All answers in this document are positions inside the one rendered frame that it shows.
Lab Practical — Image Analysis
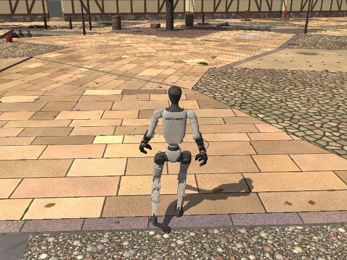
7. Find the robot right forearm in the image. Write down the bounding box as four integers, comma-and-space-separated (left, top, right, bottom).
195, 132, 207, 155

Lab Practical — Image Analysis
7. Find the right robot upper arm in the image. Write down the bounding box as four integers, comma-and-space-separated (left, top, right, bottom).
186, 109, 201, 140

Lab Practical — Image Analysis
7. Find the left robot upper arm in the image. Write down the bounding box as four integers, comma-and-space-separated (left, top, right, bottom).
146, 109, 163, 138

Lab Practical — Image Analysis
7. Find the left robot hand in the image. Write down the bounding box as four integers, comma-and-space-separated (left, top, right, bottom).
139, 144, 152, 154

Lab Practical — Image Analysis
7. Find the right robot thigh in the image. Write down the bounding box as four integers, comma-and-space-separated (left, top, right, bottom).
177, 151, 191, 183

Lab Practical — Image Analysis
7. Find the robot right shin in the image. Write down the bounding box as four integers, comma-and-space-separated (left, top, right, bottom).
177, 173, 187, 210

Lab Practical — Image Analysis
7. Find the right robot hand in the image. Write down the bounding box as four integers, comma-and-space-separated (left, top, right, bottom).
195, 153, 208, 166

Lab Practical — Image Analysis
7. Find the robot left forearm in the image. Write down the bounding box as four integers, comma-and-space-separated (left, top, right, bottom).
141, 130, 151, 146

